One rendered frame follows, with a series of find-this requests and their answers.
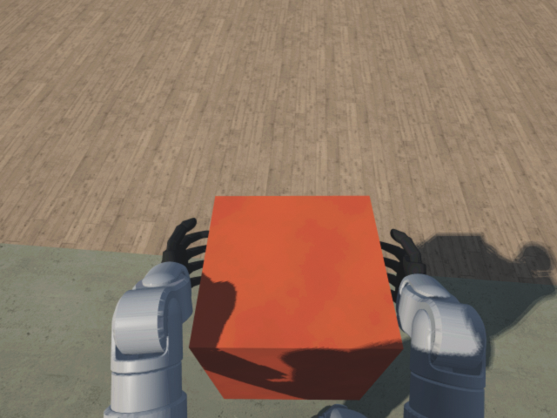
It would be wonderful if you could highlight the right robot shin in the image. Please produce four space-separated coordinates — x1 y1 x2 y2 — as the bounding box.
325 404 348 413

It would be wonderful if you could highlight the carton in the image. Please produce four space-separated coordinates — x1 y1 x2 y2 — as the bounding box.
189 196 404 400

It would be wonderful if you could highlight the left robot hand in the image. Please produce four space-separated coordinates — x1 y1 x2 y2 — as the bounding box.
161 218 209 288

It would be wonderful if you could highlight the right robot forearm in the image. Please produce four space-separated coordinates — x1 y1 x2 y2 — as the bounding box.
396 273 487 418

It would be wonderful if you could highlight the right robot hand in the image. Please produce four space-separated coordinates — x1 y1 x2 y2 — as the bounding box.
380 229 426 303

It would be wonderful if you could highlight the left robot forearm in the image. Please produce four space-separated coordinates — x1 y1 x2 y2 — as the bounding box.
104 262 193 418

